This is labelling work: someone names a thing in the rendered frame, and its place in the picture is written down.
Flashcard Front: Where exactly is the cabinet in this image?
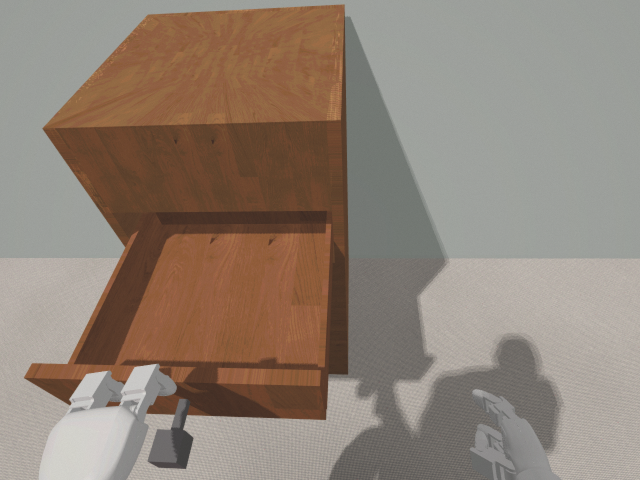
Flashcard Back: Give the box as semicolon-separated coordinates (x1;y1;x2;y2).
42;4;349;375

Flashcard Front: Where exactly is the left robot hand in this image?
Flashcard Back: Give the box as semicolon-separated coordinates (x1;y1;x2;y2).
39;364;177;480

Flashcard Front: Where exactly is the handle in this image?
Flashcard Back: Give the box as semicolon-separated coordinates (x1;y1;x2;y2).
147;399;194;469

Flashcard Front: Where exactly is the right robot hand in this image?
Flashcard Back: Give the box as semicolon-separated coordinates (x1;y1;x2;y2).
470;389;552;480

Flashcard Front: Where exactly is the drawer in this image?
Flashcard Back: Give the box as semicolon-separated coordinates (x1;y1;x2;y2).
24;211;333;420

